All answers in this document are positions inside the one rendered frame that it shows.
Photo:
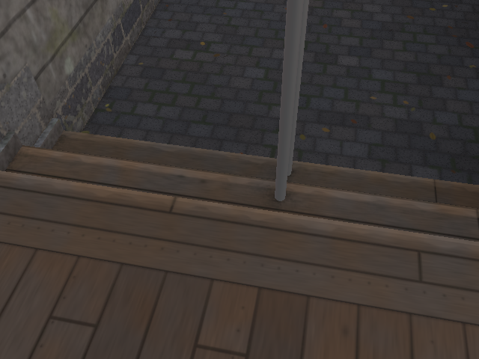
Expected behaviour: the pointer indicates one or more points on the stairs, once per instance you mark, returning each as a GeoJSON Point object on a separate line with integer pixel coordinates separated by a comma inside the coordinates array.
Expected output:
{"type": "Point", "coordinates": [415, 204]}

